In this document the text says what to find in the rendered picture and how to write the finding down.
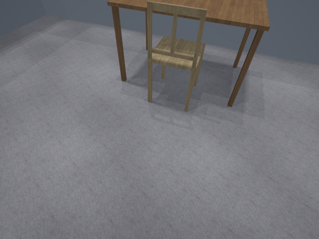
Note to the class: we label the table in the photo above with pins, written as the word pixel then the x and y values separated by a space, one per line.
pixel 251 14

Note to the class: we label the chair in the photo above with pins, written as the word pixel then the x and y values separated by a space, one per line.
pixel 174 52

